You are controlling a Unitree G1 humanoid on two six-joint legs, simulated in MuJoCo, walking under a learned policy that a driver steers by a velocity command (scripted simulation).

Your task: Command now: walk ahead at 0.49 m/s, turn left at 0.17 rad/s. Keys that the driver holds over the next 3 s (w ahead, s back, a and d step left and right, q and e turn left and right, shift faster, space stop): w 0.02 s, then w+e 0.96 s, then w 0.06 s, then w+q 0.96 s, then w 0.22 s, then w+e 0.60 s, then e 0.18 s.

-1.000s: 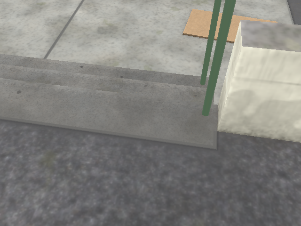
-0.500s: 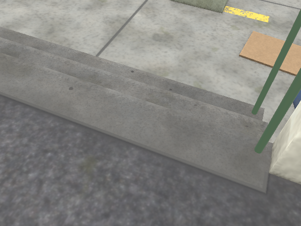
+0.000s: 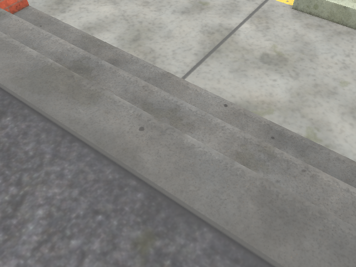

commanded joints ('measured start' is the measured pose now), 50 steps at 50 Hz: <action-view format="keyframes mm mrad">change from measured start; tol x32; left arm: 1 15 66 7 -30 4 -10 -6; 19 283 52 -11 -44 -44 21 33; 41 -202 38 -22 -138 51 53 -64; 46 458 196 43 24 35 43 11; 50 208 63 22 46 21 -5 -5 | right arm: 1 29 -52 -16 -67 -6 -9 -2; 12 -336 -58 0 -194 -3 -39 14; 19 111 -227 -69 -119 -32 -36 4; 50 -55 -74 29 -62 -107 -47 14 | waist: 1 -23 -88 -39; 16 -48 -121 -67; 19 -105 260 -352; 42 -10 56 46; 46 161 -150 -514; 50 61 -126 -49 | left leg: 1 -175 122 -14 -37 67 -3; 16 223 36 48 -778 262 -23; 19 787 457 -634 -893 -4 200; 29 393 293 63 -1123 366 177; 44 410 258 400 -621 1023 42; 46 -169 12 235 -38 -192 -100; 50 -271 126 -20 39 -36 -7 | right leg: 1 133 -276 320 -268 17 -189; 15 172 -259 307 -106 40 -110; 20 -505 -90 183 868 -369 11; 33 -409 -168 50 383 244 2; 41 -331 -84 -13 190 51 -49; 44 164 34 -60 195 147 -134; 46 920 -338 697 9 116 -425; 50 236 -270 475 -142 -27 -264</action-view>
